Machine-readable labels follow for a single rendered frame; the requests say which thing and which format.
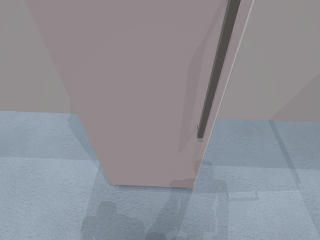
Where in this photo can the handle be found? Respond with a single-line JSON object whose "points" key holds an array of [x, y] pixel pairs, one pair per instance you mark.
{"points": [[223, 43]]}

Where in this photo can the fridge door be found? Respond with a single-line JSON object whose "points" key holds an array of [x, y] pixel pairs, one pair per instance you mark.
{"points": [[137, 73]]}

